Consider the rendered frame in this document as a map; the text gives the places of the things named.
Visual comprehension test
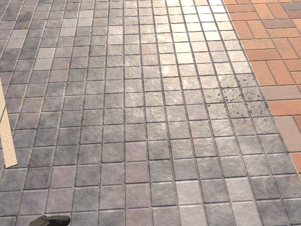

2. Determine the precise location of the robot left hand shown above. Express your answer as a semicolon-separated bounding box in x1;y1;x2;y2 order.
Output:
28;215;71;226

